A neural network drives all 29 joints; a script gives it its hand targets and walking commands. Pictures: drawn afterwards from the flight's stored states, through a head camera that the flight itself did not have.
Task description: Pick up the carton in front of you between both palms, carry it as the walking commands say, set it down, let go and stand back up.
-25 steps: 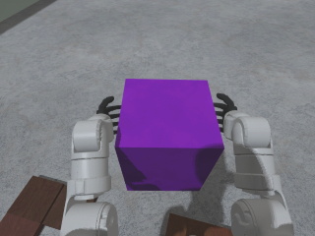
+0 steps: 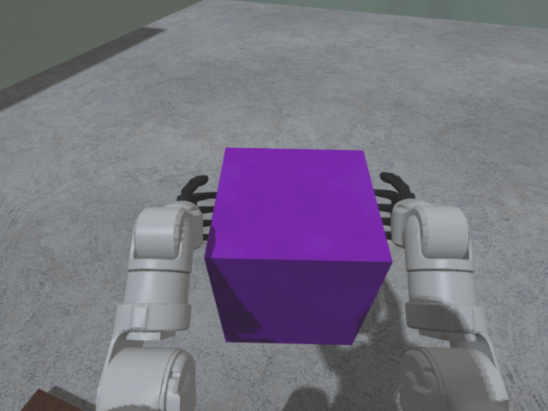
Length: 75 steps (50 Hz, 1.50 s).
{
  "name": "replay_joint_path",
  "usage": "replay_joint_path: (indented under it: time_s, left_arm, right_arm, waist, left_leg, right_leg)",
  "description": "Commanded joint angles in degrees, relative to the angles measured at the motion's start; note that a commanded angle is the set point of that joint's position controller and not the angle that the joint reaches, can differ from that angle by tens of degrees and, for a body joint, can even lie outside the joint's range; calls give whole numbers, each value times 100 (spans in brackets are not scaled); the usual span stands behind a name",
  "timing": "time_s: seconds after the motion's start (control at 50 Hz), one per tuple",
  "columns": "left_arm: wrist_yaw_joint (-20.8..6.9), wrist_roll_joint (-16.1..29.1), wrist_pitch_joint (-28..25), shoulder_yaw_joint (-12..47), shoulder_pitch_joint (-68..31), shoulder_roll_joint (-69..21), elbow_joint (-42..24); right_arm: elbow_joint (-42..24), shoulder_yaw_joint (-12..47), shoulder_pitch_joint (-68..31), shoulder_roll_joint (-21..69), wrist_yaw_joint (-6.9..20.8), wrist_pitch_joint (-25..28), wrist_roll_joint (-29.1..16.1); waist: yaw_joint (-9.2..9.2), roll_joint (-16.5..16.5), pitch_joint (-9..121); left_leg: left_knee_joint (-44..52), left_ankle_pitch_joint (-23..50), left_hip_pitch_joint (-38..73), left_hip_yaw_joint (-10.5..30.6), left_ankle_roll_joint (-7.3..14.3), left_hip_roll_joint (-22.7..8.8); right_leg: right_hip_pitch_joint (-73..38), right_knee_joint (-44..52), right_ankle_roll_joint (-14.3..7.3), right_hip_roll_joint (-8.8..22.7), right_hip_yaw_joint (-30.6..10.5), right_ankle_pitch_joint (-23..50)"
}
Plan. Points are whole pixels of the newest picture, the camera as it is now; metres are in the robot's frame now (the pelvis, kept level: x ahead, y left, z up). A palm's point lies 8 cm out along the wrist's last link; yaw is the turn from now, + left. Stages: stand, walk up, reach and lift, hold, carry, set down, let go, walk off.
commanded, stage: carry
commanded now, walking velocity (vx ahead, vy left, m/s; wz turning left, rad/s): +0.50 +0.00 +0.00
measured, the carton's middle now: (291, 250) +0.36 +0.02 +0.06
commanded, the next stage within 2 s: none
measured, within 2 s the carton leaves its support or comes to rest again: neither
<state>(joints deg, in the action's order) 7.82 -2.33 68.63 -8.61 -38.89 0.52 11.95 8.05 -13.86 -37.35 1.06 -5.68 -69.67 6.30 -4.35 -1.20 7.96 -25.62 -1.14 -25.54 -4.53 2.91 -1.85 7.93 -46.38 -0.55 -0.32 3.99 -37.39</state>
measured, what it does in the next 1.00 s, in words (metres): walks ahead: right foot, then left foot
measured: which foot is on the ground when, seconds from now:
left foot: down 0.00-0.52, up 0.54-0.98, down 1.00-1.00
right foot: up 0.00-0.48, down 0.50-1.00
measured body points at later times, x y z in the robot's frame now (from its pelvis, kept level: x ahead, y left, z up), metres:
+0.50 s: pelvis +0.29 +0.03 -0.02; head +0.31 +0.03 +0.43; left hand +0.65 +0.18 +0.09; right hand +0.66 -0.13 +0.10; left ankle +0.11 +0.08 -0.72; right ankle +0.43 -0.03 -0.74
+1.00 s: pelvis +0.59 +0.07 -0.01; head +0.58 +0.07 +0.44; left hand +0.94 +0.24 +0.11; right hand +0.95 -0.07 +0.12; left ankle +0.69 +0.16 -0.74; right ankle +0.44 -0.03 -0.73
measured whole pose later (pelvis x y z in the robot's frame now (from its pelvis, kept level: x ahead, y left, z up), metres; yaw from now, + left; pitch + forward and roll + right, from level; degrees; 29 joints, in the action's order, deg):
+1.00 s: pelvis +0.59 +0.07 -0.01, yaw +1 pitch +4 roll +0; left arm 7.1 -4.5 69.2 -11.5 -36.4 -1.0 8.5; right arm 7.9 -11.7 -36.3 1.3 -7.0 -69.2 4.7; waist -0.8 0.9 6.6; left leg -25.5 -3.4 -26.6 -8.6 2.1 -0.5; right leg 4.1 -28.4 -0.9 1.2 5.7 -26.7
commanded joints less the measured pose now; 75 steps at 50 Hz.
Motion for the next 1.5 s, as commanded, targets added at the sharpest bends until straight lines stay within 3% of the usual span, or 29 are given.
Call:
replay_joint_path:
  time_s: [0.0,0.02,0.04,0.06,0.12,0.24,0.38,0.42,0.46,0.48,0.5,0.52,0.54,0.6,0.72,0.88,0.92,0.96,0.98,1.0,1.02,1.08,1.14,1.24,1.36,1.42,1.44,1.46,1.48]
  left_arm:
    - [-1597,2532,-117,3205,-3894,-6483,-240]
    - [-1568,2530,-103,3099,-3977,-6514,-251]
    - [-1532,2553,-129,3152,-4197,-6606,-360]
    - [-1488,2539,-174,3157,-4312,-6736,-495]
    - [-1288,2491,-294,3182,-4373,-6943,-969]
    - [-1036,2170,-437,3402,-3704,-6804,-1281]
    - [-1072,2045,-392,3655,-3522,-6254,-1610]
    - [-1097,1984,-306,3594,-3357,-6034,-1517]
    - [-1155,1914,-241,3476,-3225,-5869,-1362]
    - [-1201,1862,-227,3356,-3111,-5800,-1263]
    - [-1239,1799,-210,3227,-3101,-5641,-1088]
    - [-1270,1752,-212,3143,-2860,-5612,-790]
    - [-1330,1881,-220,3175,-2846,-5892,-775]
    - [-1452,2409,-273,3573,-4058,-6494,-1484]
    - [-1483,2739,-155,3630,-4214,-6417,-1873]
    - [-1611,2314,-48,3232,-3514,-6202,-847]
    - [-1614,2255,-58,3199,-3465,-6295,-764]
    - [-1605,2237,-36,3203,-3343,-6409,-744]
    - [-1605,2219,-15,3206,-3283,-6404,-767]
    - [-1617,2265,44,3241,-3338,-6605,-842]
    - [-1634,2268,61,3270,-3318,-6658,-913]
    - [-1613,2308,6,3416,-2994,-7080,-1455]
    - [-1512,2176,-67,3693,-2324,-7201,-2154]
    - [-1393,1749,-167,4154,-913,-6675,-3149]
    - [-1580,1778,77,4333,321,-6168,-3360]
    - [-1678,1832,189,4263,367,-5959,-3257]
    - [-1706,1831,214,4204,431,-5902,-3156]
    - [-1723,1799,230,4131,485,-5812,-3064]
    - [-1751,1751,194,4079,481,-5831,-2815]
  right_arm:
    - [402,3046,-3333,5397,1234,127,-2071]
    - [429,3016,-3351,5448,1244,161,-2119]
    - [244,3094,-3525,5723,1277,212,-2281]
    - [-101,3242,-3942,5994,1310,261,-2489]
    - [-876,3656,-4775,6520,1353,364,-3030]
    - [-1023,3944,-4135,6602,1365,480,-3129]
    - [-1328,4248,-3898,6161,1337,465,-3072]
    - [-1189,4233,-3702,6025,1333,402,-3023]
    - [-955,4179,-3574,5949,1354,344,-2955]
    - [-879,4179,-3691,5908,1374,330,-2949]
    - [-753,4162,-3733,5974,1404,288,-2941]
    - [-524,4070,-3556,6076,1405,257,-2902]
    - [-523,4069,-3673,6129,1394,284,-2869]
    - [-845,3999,-4127,6358,1281,385,-2798]
    - [-1064,3986,-3781,6180,964,322,-2597]
    - [-426,3883,-3584,6136,1072,167,-2450]
    - [-366,3841,-3594,6223,1155,151,-2507]
    - [-271,3750,-3395,6293,1225,130,-2530]
    - [-211,3676,-3172,6293,1258,116,-2517]
    - [-199,3569,-3108,6194,1264,125,-2406]
    - [-227,3613,-2929,6344,1275,121,-2403]
    - [-1219,3825,-2962,6783,1346,136,-2562]
    - [-2086,4158,-2562,6820,1392,141,-2637]
    - [-3007,4632,-1145,6299,1483,174,-2421]
    - [-2941,4694,292,5836,1594,7,-2267]
    - [-2892,4722,288,5635,1604,-82,-2250]
    - [-2879,4735,256,5551,1603,-110,-2251]
    - [-2897,4746,100,5460,1617,-143,-2264]
    - [-2982,4829,-74,5535,1611,-200,-2322]
  waist:
    - [450,-1508,2276]
    - [773,-1764,2486]
    - [772,-1221,2101]
    - [725,-672,1976]
    - [535,-438,1946]
    - [723,-486,2050]
    - [962,-472,1603]
    - [873,-658,1654]
    - [460,-724,2154]
    - [175,-333,2384]
    - [363,888,2902]
    - [164,1754,3205]
    - [188,1307,2904]
    - [338,289,2137]
    - [310,689,2053]
    - [134,1012,1423]
    - [206,1100,1337]
    - [505,699,1765]
    - [653,129,2193]
    - [641,-1219,2507]
    - [606,-1612,2235]
    - [522,-247,1835]
    - [523,-558,1860]
    - [549,-697,1649]
    - [590,-777,955]
    - [466,-703,1044]
    - [393,-487,1354]
    - [276,415,1691]
    - [285,1787,1817]
  left_leg:
    - [-909,2408,4353,2575,438,-1888]
    - [-176,402,4485,3704,1154,-2106]
    - [144,-567,4037,3676,1106,-1870]
    - [176,-626,3647,3394,1007,-1648]
    - [276,-380,2738,2585,847,-1480]
    - [-9,1670,3438,1610,824,-1091]
    - [-53,3423,3794,859,546,-651]
    - [-337,4407,3664,557,360,-568]
    - [-1542,4488,3134,171,63,-574]
    - [-2439,3049,2130,111,-7,-440]
    - [-3523,-881,586,129,-175,-13]
    - [-5027,-3099,-1059,436,-363,738]
    - [-5304,-2833,-1505,692,-194,358]
    - [-4291,-2094,-1339,636,-199,-27]
    - [-2655,-1687,-1118,151,-375,-85]
    - [-622,-415,-931,-278,-305,132]
    - [-79,-248,-345,-429,-231,219]
    - [370,-163,1634,-704,-114,337]
    - [276,-607,2897,504,80,-587]
    - [465,-597,4112,2875,888,-1943]
    - [751,-286,4416,3543,1197,-2101]
    - [811,551,3606,2168,712,-1783]
    - [1040,975,3340,1256,529,-1497]
    - [1060,1710,3684,537,506,-1194]
    - [970,2417,3627,56,333,-1063]
    - [-191,2995,2963,-477,16,-887]
    - [-981,2251,2165,-657,-144,-745]
    - [-2393,393,1035,-725,-320,-480]
    - [-3760,-2076,-830,-380,-476,299]
  right_leg:
    - [2865,-2849,80,-53,-230,297]
    - [3738,-3553,78,-198,-378,388]
    - [4072,-3514,12,8,-421,544]
    - [4052,-3460,-32,96,-398,751]
    - [3607,-2699,-16,369,-390,927]
    - [4428,-1999,37,428,-121,2262]
    - [3488,827,-258,-59,515,3666]
    - [2441,1629,-410,-336,744,3954]
    - [448,2347,-513,-334,761,4247]
    - [-846,2246,-556,184,234,4318]
    - [-2521,1341,-1024,1828,-1714,6361]
    - [-3439,2013,-1975,2371,-3574,5048]
    - [-3120,2291,-1825,2145,-3393,4148]
    - [-1754,2662,-1255,1730,-2166,4368]
    - [-1423,2958,-1143,1457,-1156,4668]
    - [-1779,2659,-823,1176,-398,5616]
    - [-1635,2359,-661,1167,-245,5946]
    - [-741,1120,-328,924,260,5968]
    - [262,-23,-103,805,328,4410]
    - [2009,-1395,117,141,277,2579]
    - [3238,-2134,66,-161,-157,850]
    - [3328,-1902,-25,547,-471,1455]
    - [2830,-933,149,512,-176,1814]
    - [3010,370,273,412,284,2511]
    - [2556,1752,42,201,635,3485]
    - [839,2368,-138,-134,1090,3545]
    - [-391,2225,-192,7,950,3189]
    - [-1409,2473,-437,1181,-815,2514]
    - [-2542,2965,-1270,2369,-3144,2388]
